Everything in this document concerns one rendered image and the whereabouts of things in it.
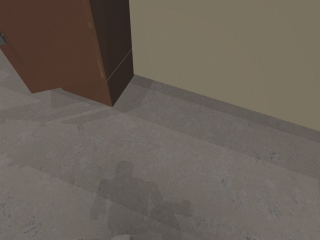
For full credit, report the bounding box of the cupboard door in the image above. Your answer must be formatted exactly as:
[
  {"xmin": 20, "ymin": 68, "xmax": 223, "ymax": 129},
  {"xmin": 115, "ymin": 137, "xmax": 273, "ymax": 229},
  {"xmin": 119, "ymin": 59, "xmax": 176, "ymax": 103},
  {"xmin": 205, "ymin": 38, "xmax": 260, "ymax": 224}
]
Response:
[{"xmin": 0, "ymin": 0, "xmax": 102, "ymax": 94}]

